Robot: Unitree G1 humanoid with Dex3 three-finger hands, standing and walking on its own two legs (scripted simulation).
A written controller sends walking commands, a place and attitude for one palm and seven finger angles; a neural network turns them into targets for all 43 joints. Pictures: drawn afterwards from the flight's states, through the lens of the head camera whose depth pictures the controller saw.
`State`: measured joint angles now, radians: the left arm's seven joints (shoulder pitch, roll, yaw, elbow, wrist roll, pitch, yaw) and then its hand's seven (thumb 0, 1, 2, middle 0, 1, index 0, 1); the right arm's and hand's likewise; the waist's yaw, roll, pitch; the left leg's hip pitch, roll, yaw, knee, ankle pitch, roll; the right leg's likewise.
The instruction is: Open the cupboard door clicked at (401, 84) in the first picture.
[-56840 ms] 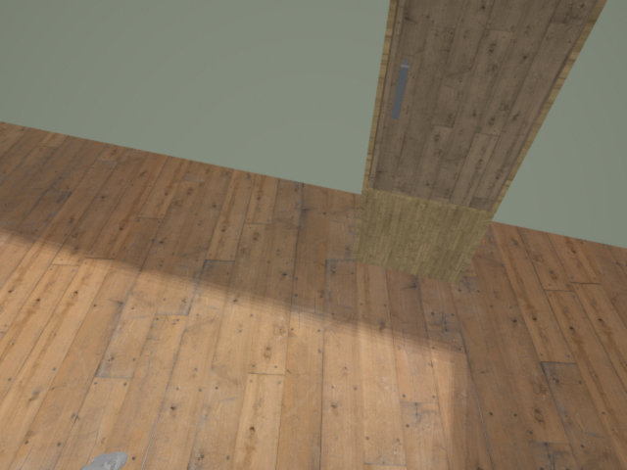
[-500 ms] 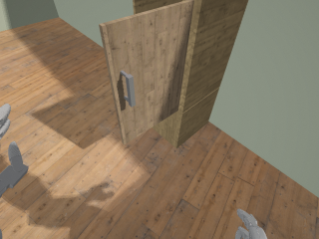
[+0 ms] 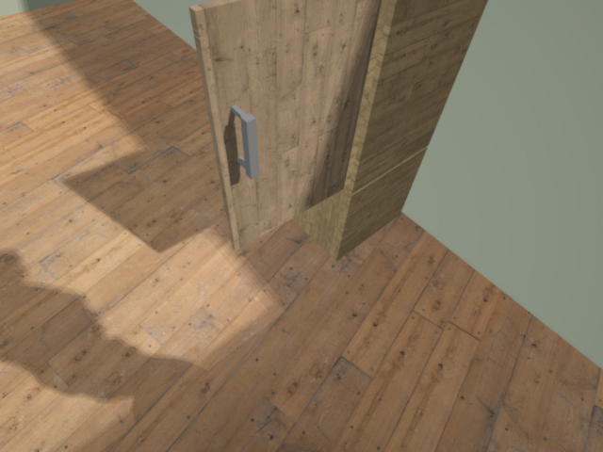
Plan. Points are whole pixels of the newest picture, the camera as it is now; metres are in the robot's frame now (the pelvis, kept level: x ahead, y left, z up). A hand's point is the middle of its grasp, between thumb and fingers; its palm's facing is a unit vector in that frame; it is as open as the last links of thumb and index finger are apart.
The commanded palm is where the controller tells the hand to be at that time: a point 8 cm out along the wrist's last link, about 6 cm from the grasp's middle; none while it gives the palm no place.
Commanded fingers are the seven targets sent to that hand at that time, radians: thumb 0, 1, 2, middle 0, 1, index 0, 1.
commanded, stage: let the arm hang, fingers relaxed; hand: left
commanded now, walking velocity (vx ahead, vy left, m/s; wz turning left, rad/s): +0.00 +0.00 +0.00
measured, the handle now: (244, 143) +0.63 +0.14 +0.02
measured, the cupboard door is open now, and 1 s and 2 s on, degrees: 88 88 88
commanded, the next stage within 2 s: look to check the result in 0.70 s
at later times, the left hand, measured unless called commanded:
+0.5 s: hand out of the picture +0.06 +0.19 -0.16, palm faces -0.01 -0.97 -0.24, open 7.4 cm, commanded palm none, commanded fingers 0.00 0.90 0.90 -0.20 -0.30 -0.20 -0.30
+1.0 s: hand out of the picture +0.08 +0.20 -0.16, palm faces -0.01 -0.97 -0.25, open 7.4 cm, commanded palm none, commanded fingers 0.00 0.90 0.90 -0.20 -0.30 -0.20 -0.30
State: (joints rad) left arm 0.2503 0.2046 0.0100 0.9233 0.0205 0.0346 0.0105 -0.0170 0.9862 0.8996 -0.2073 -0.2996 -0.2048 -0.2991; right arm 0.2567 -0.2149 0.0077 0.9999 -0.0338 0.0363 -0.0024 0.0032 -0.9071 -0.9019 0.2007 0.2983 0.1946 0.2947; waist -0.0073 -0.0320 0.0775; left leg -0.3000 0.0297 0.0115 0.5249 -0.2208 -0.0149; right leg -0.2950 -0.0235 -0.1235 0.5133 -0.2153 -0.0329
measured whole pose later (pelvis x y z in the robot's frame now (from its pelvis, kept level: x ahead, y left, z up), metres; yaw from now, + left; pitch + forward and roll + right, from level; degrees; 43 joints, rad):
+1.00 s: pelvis +0.05 +0.00 +0.01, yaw -1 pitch -1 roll +0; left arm 0.20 0.21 0.02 1.15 0.01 -0.01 0.02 0.00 0.91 0.90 -0.20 -0.30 -0.20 -0.30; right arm 0.20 -0.21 0.00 1.14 -0.02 0.00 -0.03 0.00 -0.91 -0.90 0.20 0.30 0.20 0.29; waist 0.00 0.02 0.05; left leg -0.13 0.04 0.03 0.36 -0.21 -0.02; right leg -0.14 -0.01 -0.11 0.36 -0.21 -0.03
